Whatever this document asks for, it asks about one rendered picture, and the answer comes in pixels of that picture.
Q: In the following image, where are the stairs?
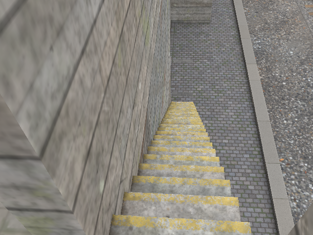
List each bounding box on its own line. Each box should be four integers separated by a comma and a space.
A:
109, 101, 251, 235

